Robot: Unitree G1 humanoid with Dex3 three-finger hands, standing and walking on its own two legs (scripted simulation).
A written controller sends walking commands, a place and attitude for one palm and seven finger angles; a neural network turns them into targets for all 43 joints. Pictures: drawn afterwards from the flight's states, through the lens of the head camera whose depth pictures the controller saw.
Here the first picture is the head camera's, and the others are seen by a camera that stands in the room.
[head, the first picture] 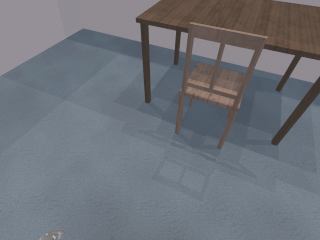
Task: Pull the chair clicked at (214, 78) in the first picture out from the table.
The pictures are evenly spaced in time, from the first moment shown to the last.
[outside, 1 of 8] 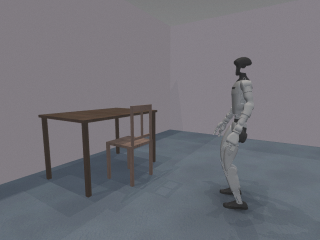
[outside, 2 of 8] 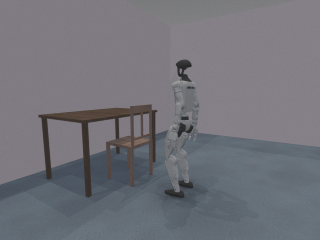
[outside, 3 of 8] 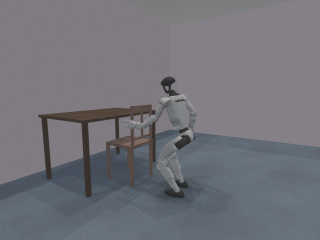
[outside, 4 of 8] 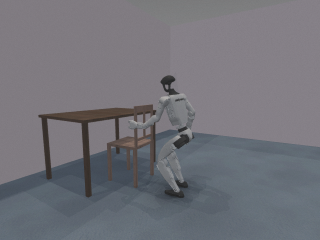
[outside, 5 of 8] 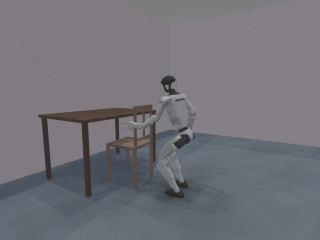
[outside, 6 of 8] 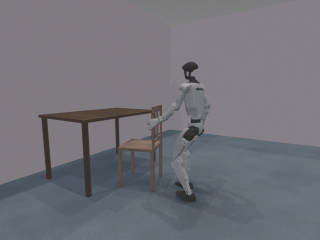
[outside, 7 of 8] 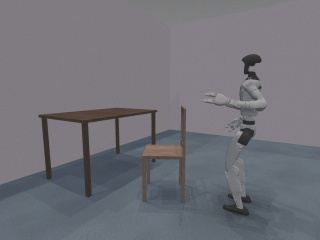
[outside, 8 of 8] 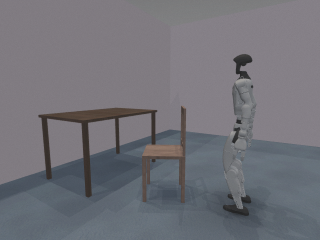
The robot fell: no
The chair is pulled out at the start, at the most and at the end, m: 0.00 0.53 0.53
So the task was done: yes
